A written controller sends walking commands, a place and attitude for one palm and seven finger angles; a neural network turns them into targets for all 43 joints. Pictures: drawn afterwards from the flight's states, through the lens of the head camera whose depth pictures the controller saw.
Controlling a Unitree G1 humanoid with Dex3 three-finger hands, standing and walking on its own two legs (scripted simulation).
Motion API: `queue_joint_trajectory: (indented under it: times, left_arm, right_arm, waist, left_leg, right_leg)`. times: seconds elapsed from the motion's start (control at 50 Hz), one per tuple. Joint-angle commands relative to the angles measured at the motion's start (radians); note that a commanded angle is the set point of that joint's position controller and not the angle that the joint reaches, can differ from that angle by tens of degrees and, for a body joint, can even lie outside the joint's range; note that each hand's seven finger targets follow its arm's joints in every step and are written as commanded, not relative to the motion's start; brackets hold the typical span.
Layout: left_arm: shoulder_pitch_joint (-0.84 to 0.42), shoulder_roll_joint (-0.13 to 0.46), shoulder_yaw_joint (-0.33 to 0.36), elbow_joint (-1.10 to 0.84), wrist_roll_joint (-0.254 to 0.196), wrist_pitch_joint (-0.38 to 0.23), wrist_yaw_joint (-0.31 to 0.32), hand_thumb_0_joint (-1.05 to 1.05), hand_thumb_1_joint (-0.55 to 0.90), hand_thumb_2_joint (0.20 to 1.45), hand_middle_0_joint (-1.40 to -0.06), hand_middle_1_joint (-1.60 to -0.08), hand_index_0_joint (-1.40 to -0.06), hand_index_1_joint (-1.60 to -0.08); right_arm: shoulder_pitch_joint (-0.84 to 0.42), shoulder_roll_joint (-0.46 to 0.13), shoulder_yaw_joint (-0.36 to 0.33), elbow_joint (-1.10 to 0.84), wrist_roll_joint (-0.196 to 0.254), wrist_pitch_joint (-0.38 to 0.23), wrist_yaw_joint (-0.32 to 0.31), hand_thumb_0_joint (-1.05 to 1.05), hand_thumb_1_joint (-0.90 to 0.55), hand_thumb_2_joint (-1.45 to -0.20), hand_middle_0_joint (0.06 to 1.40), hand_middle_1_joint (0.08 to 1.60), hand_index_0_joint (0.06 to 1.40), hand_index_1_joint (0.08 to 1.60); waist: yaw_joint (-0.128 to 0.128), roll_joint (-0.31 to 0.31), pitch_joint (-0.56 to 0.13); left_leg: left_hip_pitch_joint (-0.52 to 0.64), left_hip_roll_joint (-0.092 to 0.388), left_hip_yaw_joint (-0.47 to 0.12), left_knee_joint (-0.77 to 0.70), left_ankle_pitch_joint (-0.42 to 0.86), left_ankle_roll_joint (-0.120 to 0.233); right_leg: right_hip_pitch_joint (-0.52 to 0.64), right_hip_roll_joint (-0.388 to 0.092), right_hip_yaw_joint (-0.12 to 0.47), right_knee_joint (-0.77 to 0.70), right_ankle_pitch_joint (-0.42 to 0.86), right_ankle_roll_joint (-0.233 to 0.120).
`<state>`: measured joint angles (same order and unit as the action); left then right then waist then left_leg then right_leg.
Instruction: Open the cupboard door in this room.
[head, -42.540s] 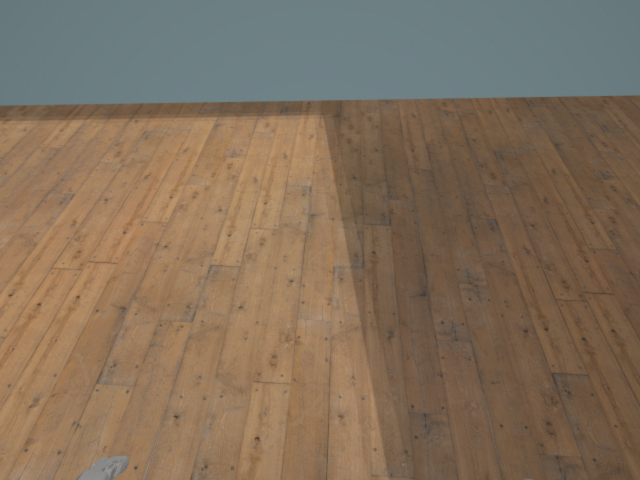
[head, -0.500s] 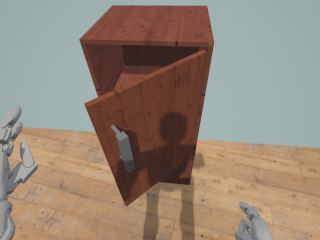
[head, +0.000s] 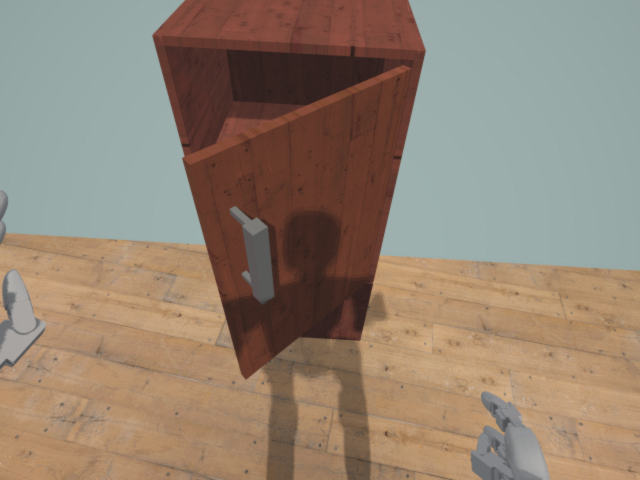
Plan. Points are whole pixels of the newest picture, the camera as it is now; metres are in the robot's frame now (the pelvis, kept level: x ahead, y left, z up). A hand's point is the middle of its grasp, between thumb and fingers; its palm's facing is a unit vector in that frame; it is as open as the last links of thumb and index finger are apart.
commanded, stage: step back with the hand held close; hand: left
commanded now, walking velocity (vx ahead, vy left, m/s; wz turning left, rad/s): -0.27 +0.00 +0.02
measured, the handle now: (251, 256) +0.41 +0.14 +0.04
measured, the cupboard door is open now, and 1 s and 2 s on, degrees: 46 46 46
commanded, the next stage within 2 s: stop stepping back and stand still in 0.82 s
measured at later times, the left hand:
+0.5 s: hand (41, 358) +0.17 +0.25 +0.18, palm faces +0.43 -0.76 -0.49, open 7.4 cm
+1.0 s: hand out of the picture +0.06 +0.23 +0.18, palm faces +0.41 -0.82 -0.41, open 7.4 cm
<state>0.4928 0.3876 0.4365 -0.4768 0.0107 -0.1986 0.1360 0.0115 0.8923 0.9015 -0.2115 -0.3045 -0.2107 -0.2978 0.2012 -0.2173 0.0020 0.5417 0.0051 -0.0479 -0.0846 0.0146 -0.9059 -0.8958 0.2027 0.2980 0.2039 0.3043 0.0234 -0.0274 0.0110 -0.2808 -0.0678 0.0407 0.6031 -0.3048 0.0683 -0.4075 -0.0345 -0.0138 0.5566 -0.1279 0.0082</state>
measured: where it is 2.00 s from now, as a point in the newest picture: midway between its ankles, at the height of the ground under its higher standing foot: outside the picture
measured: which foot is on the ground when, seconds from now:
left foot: down 0.00-1.00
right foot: down 0.00-0.64, up 0.66-0.98, down 1.00-1.00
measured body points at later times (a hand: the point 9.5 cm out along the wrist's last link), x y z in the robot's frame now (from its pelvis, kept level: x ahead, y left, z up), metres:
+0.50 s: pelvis -0.04 -0.01 -0.01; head -0.01 +0.00 +0.44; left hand +0.14 +0.29 +0.20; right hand +0.15 -0.25 -0.08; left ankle +0.01 +0.08 -0.72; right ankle +0.05 -0.13 -0.73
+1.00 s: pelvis -0.16 -0.03 +0.00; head -0.12 +0.01 +0.45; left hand +0.03 +0.27 +0.20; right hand +0.05 -0.22 -0.06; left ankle -0.03 +0.10 -0.72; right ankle -0.26 -0.17 -0.73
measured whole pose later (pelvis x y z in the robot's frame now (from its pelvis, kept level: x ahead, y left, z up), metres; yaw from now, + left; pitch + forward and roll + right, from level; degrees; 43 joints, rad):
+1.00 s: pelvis -0.16 -0.03 +0.00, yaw -2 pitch +5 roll -1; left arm 0.46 0.44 0.44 -0.57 -0.05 -0.20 0.15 0.01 0.90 0.90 -0.20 -0.30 -0.20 -0.30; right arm 0.11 -0.11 0.04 0.61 -0.01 -0.17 -0.05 0.01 -0.90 -0.90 0.21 0.30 0.21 0.31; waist 0.04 -0.08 0.01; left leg -0.51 0.06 0.04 0.43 -0.03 -0.01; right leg -0.16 -0.02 0.00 0.45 -0.37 -0.03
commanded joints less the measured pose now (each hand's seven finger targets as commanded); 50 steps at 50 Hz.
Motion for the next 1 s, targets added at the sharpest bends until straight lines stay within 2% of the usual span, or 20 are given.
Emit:
queue_joint_trajectory:
  times: [0.0,0.08,0.12,0.24,0.32,0.4,0.52,0.56,0.58,0.62,0.64,0.66,0.7,0.72,0.76,0.84,0.9,0.94,0.96,0.98]
  left_arm:
    - [-0.095,0.181,0.11,-0.202,0.013,-0.072,0.021,0.0,0.9,0.9,-0.2,-0.3,-0.2,-0.3]
    - [-0.087,0.199,0.124,-0.24,0.005,-0.088,0.025,0.0,0.9,0.9,-0.2,-0.3,-0.2,-0.3]
    - [-0.072,0.198,0.124,-0.264,0.0,-0.096,0.028,0.0,0.9,0.9,-0.2,-0.3,-0.2,-0.3]
    - [-0.043,0.204,0.17,-0.277,0.018,-0.122,0.035,0.0,0.9,0.9,-0.2,-0.3,-0.2,-0.3]
    - [-0.024,0.194,0.162,-0.235,0.004,-0.127,0.016,0.0,0.9,0.9,-0.2,-0.3,-0.2,-0.3]
    - [-0.025,0.206,0.134,-0.209,-0.014,-0.122,0.007,0.0,0.9,0.9,-0.2,-0.3,-0.2,-0.3]
    - [0.064,0.272,0.195,-0.295,-0.04,-0.107,0.022,0.0,0.9,0.9,-0.2,-0.3,-0.2,-0.3]
    - [0.107,0.275,0.212,-0.32,-0.047,-0.098,0.025,0.0,0.9,0.9,-0.2,-0.3,-0.2,-0.3]
    - [0.117,0.266,0.2,-0.342,-0.05,-0.095,0.022,0.0,0.9,0.9,-0.2,-0.3,-0.2,-0.3]
    - [0.059,0.264,0.204,-0.444,-0.032,-0.125,0.032,0.0,0.9,0.9,-0.2,-0.3,-0.2,-0.3]
    - [0.042,0.276,0.206,-0.424,-0.025,-0.137,0.036,0.0,0.9,0.9,-0.2,-0.3,-0.2,-0.3]
    - [0.033,0.265,0.215,-0.405,-0.021,-0.143,0.04,0.0,0.9,0.9,-0.2,-0.3,-0.2,-0.3]
    - [0.041,0.245,0.207,-0.361,-0.046,-0.121,0.044,0.0,0.9,0.9,-0.2,-0.3,-0.2,-0.3]
    - [0.043,0.218,0.182,-0.331,-0.051,-0.108,0.043,0.0,0.9,0.9,-0.2,-0.3,-0.2,-0.3]
    - [0.008,0.163,0.104,-0.291,-0.046,-0.092,0.037,0.0,0.9,0.9,-0.2,-0.3,-0.2,-0.3]
    - [-0.113,0.147,0.031,-0.272,-0.037,-0.065,0.027,0.0,0.9,0.9,-0.2,-0.3,-0.2,-0.3]
    - [-0.118,0.19,0.055,-0.306,-0.052,-0.071,0.018,0.0,0.9,0.9,-0.2,-0.3,-0.2,-0.3]
    - [0.007,0.263,0.113,-0.326,-0.056,-0.072,0.011,0.0,0.9,0.9,-0.2,-0.3,-0.2,-0.3]
    - [0.031,0.286,0.126,-0.339,-0.063,-0.075,0.007,0.0,0.9,0.9,-0.2,-0.3,-0.2,-0.3]
    - [0.029,0.33,0.172,-0.361,-0.069,-0.083,0.013,0.0,0.9,0.9,-0.2,-0.3,-0.2,-0.3]
  right_arm:
    - [-0.088,-0.152,-0.057,-0.163,-0.006,-0.061,-0.004,0.0,-0.9,-0.9,0.2,0.3,0.2,0.3]
    - [-0.076,-0.141,-0.054,-0.163,-0.008,-0.068,0.004,0.0,-0.9,-0.9,0.2,0.3,0.2,0.3]
    - [-0.074,-0.141,-0.052,-0.162,-0.008,-0.072,0.007,0.0,-0.9,-0.9,0.2,0.3,0.2,0.3]
    - [-0.084,-0.142,-0.057,-0.163,-0.014,-0.09,-0.001,0.0,-0.9,-0.9,0.2,0.3,0.2,0.3]
    - [-0.08,-0.143,-0.068,-0.142,-0.017,-0.101,0.009,0.0,-0.9,-0.9,0.2,0.3,0.2,0.3]
    - [-0.078,-0.131,-0.07,-0.114,-0.015,-0.09,0.019,0.0,-0.9,-0.9,0.2,0.3,0.2,0.3]
    - [-0.103,-0.093,-0.07,-0.115,0.005,-0.05,0.019,0.0,-0.9,-0.9,0.2,0.3,0.2,0.3]
    - [-0.102,-0.081,-0.057,-0.119,0.003,-0.042,0.015,0.0,-0.9,-0.9,0.2,0.3,0.2,0.3]
    - [-0.102,-0.091,-0.056,-0.114,0.001,-0.039,0.009,0.0,-0.9,-0.9,0.2,0.3,0.2,0.3]
    - [-0.131,-0.132,-0.072,-0.139,-0.025,-0.072,-0.008,0.0,-0.9,-0.9,0.2,0.3,0.2,0.3]
    - [-0.108,-0.11,-0.075,-0.107,-0.035,-0.105,-0.012,0.0,-0.9,-0.9,0.2,0.3,0.2,0.3]
    - [-0.094,-0.105,-0.077,-0.087,-0.035,-0.125,-0.004,0.0,-0.9,-0.9,0.2,0.3,0.2,0.3]
    - [-0.086,-0.112,-0.088,-0.076,-0.016,-0.146,0.0,0.0,-0.9,-0.9,0.2,0.3,0.2,0.3]
    - [-0.086,-0.116,-0.091,-0.059,-0.016,-0.158,0.001,0.0,-0.9,-0.9,0.2,0.3,0.2,0.3]
    - [-0.086,-0.112,-0.08,-0.035,-0.013,-0.173,0.005,0.0,-0.9,-0.9,0.2,0.3,0.2,0.3]
    - [-0.089,-0.115,-0.064,-0.011,-0.022,-0.187,0.007,0.0,-0.9,-0.9,0.2,0.3,0.2,0.3]
    - [-0.097,-0.116,-0.061,-0.019,-0.025,-0.181,0.016,0.0,-0.9,-0.9,0.2,0.3,0.2,0.3]
    - [-0.082,-0.087,-0.046,-0.049,-0.016,-0.152,0.023,0.0,-0.9,-0.9,0.2,0.3,0.2,0.3]
    - [-0.113,-0.067,-0.033,-0.065,-0.01,-0.137,0.022,0.0,-0.9,-0.9,0.2,0.3,0.2,0.3]
    - [-0.143,-0.07,-0.028,-0.068,-0.014,-0.128,0.015,0.0,-0.9,-0.9,0.2,0.3,0.2,0.3]
  waist:
    - [-0.026,0.048,-0.02]
    - [-0.031,0.009,-0.047]
    - [-0.034,0.053,-0.059]
    - [-0.016,0.243,-0.068]
    - [-0.021,0.095,-0.062]
    - [-0.039,0.007,-0.146]
    - [-0.009,-0.182,-0.227]
    - [-0.024,-0.137,-0.213]
    - [-0.04,-0.017,-0.186]
    - [-0.036,0.487,-0.145]
    - [-0.046,0.451,-0.141]
    - [-0.043,0.326,-0.141]
    - [-0.025,0.154,-0.133]
    - [-0.017,0.135,-0.143]
    - [-0.026,0.189,-0.127]
    - [-0.033,0.299,-0.12]
    - [-0.014,0.276,-0.197]
    - [-0.014,0.111,-0.232]
    - [-0.009,-0.07,-0.195]
    - [0.009,-0.138,-0.152]
  left_leg:
    - [-0.46,0.17,-0.198,-0.252,-0.352,0.046]
    - [-0.362,0.127,-0.171,-0.149,-0.319,0.026]
    - [-0.332,0.128,-0.176,-0.143,-0.315,0.022]
    - [-0.591,0.272,-0.314,-0.385,-0.36,0.072]
    - [-0.435,0.241,-0.239,-0.229,0.01,0.045]
    - [-0.177,0.127,-0.126,-0.028,0.193,-0.031]
    - [-0.077,0.061,-0.086,0.297,-0.199,-0.052]
    - [-0.028,0.087,-0.094,0.095,-0.128,-0.052]
    - [0.028,0.085,-0.085,-0.098,-0.02,-0.045]
    - [-0.232,0.427,-0.486,-0.374,0.119,0.077]
    - [-0.276,0.486,-0.497,-0.414,0.006,0.112]
    - [-0.349,0.479,-0.433,-0.429,-0.161,0.122]
    - [-0.102,0.381,-0.316,-0.288,0.173,0.11]
    - [-0.004,0.358,-0.272,-0.269,0.283,0.095]
    - [0.053,0.341,-0.24,-0.296,0.279,0.071]
    - [0.049,0.313,-0.214,-0.411,0.008,0.04]
    - [0.1,0.287,-0.166,-0.387,0.044,-0.012]
    - [0.134,0.151,-0.043,-0.183,0.064,-0.07]
    - [0.103,0.076,0.023,0.047,0.04,-0.098]
    - [-0.014,0.053,0.004,0.287,-0.032,-0.103]
  right_leg:
    - [0.35,-0.041,0.143,0.032,-0.057,-0.022]
    - [0.24,-0.089,0.202,-0.071,-0.165,-0.049]
    - [0.203,-0.089,0.194,-0.076,-0.199,-0.054]
    - [0.462,0.053,0.046,0.281,0.041,0.006]
    - [0.37,0.035,0.095,0.192,0.136,-0.013]
    - [0.201,-0.116,0.255,0.004,0.419,-0.081]
    - [0.054,-0.288,0.323,-0.234,0.082,-0.175]
    - [0.03,-0.228,0.233,-0.151,0.128,-0.133]
    - [-0.022,-0.155,0.174,-0.053,0.073,-0.079]
    - [0.052,0.079,0.02,0.442,-0.314,0.017]
    - [0.026,0.087,0.092,0.683,-0.378,0.008]
    - [0.095,0.091,0.128,0.759,-0.338,0.003]
    - [-0.061,0.077,0.082,0.625,-0.361,0.006]
    - [-0.09,0.075,0.051,0.57,-0.37,0.013]
    - [-0.073,0.066,0.012,0.441,-0.379,0.017]
    - [0.053,0.082,-0.029,0.201,-0.397,-0.003]
    - [0.16,0.077,-0.052,-0.078,-0.317,-0.031]
    - [0.166,-0.044,0.046,-0.289,-0.141,-0.089]
    - [0.071,-0.188,0.187,-0.361,-0.122,-0.131]
    - [0.01,-0.311,0.288,-0.382,-0.048,-0.19]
